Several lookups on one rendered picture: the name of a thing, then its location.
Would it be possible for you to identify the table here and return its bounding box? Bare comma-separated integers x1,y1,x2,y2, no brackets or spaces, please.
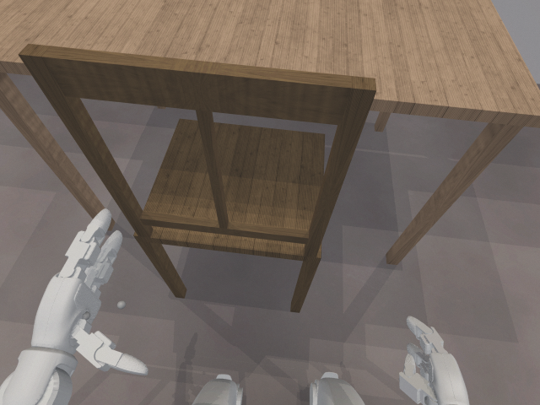
0,0,540,265

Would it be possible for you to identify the right robot hand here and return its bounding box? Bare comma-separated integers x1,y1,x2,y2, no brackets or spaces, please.
399,316,469,405

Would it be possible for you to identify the robot thigh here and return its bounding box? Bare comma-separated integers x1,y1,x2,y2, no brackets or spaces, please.
310,378,365,405
192,379,243,405

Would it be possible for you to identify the robot left forearm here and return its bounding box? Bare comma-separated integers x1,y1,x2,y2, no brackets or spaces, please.
0,347,78,405

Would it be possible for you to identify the left robot hand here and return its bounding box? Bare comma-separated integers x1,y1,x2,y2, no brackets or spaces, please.
31,208,149,375

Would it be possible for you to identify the right robot thigh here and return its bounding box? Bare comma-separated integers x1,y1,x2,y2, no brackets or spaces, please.
310,378,365,405

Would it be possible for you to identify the left robot thigh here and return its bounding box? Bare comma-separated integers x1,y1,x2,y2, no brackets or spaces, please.
192,379,243,405

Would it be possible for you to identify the chair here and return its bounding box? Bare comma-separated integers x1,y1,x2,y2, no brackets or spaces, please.
18,44,376,313

